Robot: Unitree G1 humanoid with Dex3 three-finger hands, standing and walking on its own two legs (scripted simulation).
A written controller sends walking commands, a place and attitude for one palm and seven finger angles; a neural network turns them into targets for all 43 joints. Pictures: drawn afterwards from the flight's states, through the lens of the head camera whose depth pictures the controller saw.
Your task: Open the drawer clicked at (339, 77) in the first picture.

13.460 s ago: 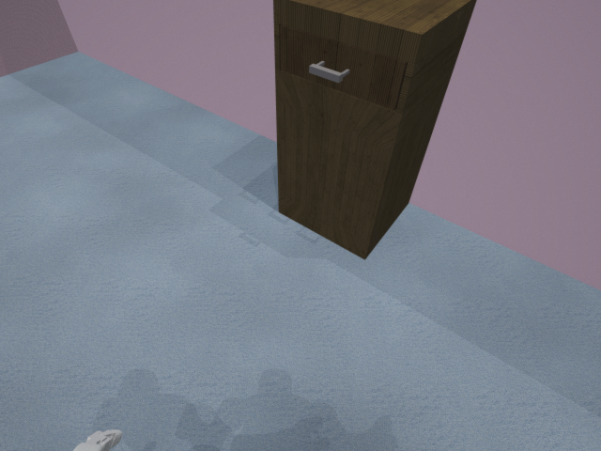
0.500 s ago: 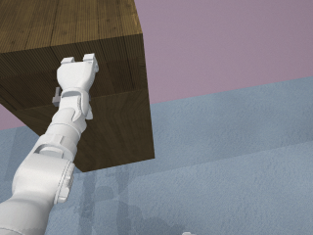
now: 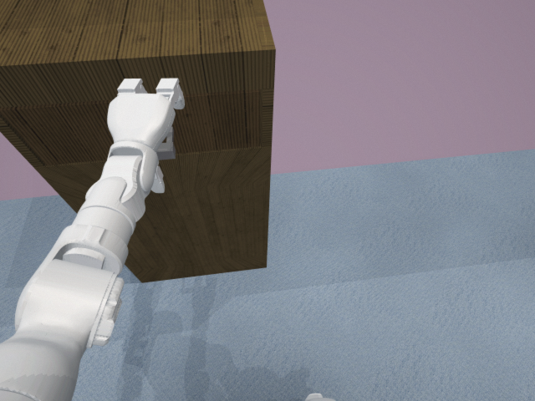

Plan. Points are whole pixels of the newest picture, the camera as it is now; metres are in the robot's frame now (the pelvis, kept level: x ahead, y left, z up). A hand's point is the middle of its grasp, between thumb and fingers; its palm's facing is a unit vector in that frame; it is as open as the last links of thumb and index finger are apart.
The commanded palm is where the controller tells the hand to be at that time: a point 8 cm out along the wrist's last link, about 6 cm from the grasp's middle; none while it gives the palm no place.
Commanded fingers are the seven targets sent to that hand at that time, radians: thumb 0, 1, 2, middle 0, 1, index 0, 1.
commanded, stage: move the hooked fingers above the handle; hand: left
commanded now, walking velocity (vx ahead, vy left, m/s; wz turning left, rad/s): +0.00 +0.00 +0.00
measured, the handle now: (144, 143) +0.55 +0.19 +0.02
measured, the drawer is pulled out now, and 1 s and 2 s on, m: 0.00 0.00 0.00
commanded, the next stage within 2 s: none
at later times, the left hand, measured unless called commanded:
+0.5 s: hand (140, 155) +0.48 +0.18 +0.07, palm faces +0.04 -0.04 -1.00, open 13.8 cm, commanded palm +0.48 +0.20 +0.13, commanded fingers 0.00 -0.50 0.30 -0.30 -1.20 -0.30 -1.20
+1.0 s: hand (144, 150) +0.50 +0.17 +0.07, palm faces +0.04 -0.05 -1.00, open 13.8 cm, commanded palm +0.47 +0.21 +0.13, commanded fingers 0.00 -0.50 0.30 -0.30 -1.20 -0.30 -1.20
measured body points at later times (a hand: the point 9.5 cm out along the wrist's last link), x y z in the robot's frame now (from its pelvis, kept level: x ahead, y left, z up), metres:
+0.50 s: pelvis +0.00 +0.00 +0.00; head +0.08 -0.01 +0.45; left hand +0.47 +0.18 +0.12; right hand +0.01 -0.29 -0.12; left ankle -0.02 +0.11 -0.72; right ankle +0.00 -0.12 -0.72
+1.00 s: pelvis +0.01 +0.00 +0.00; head +0.09 -0.02 +0.44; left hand +0.49 +0.17 +0.12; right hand +0.03 -0.27 -0.13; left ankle -0.02 +0.11 -0.72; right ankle +0.00 -0.12 -0.72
